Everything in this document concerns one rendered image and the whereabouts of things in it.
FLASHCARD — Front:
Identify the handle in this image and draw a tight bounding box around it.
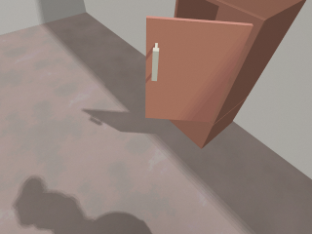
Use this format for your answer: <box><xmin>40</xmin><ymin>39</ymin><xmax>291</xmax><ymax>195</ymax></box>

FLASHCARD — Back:
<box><xmin>151</xmin><ymin>43</ymin><xmax>159</xmax><ymax>81</ymax></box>

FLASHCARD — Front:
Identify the cupboard door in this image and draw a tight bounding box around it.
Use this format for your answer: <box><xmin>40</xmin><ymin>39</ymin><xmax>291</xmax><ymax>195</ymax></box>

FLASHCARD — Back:
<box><xmin>145</xmin><ymin>16</ymin><xmax>254</xmax><ymax>122</ymax></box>

